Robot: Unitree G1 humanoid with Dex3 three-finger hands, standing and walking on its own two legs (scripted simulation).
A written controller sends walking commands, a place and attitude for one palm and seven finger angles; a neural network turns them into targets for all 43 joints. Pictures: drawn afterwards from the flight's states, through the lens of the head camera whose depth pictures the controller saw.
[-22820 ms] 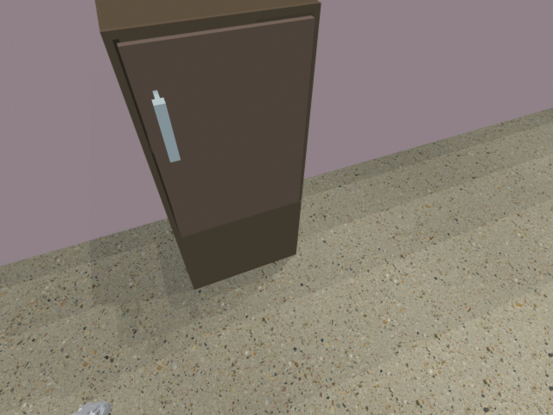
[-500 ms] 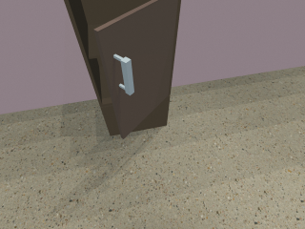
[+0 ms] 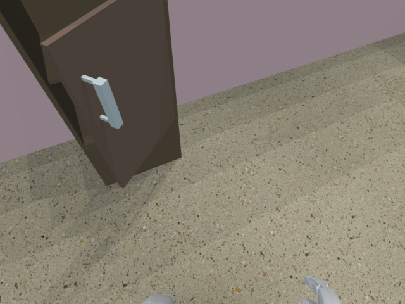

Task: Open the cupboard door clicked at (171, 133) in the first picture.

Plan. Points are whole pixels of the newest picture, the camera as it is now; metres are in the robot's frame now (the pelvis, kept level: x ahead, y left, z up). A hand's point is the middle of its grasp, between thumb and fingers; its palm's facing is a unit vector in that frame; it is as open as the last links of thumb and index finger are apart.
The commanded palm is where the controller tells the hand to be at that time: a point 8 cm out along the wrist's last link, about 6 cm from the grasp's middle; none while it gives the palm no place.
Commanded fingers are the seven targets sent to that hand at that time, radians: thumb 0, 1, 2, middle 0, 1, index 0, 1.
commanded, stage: walk to a spot facing it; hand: left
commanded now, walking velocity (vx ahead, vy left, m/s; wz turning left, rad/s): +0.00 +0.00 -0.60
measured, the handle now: (102, 102) +0.53 +0.31 +0.03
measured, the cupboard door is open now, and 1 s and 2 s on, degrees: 39 39 39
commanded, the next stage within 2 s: none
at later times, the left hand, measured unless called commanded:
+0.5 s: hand (135, 291) +0.15 +0.17 -0.17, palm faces -0.30 -0.91 -0.28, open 7.4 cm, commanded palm none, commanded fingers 0.00 0.90 0.90 -0.20 -0.30 -0.20 -0.30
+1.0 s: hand (205, 239) +0.28 +0.02 -0.16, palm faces -0.64 -0.74 -0.18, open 7.4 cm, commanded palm none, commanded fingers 0.00 0.90 0.90 -0.20 -0.30 -0.20 -0.30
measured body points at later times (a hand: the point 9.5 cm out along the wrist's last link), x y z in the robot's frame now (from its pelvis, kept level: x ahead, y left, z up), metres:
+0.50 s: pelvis +0.00 -0.01 -0.01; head +0.06 -0.03 +0.43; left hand +0.16 +0.22 -0.15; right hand -0.03 -0.29 -0.16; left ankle +0.00 +0.14 -0.68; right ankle -0.02 -0.12 -0.74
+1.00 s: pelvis +0.06 -0.06 -0.01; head +0.10 -0.08 +0.44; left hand +0.31 +0.06 -0.15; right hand -0.13 -0.22 -0.15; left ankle +0.07 +0.11 -0.74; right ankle +0.04 -0.18 -0.72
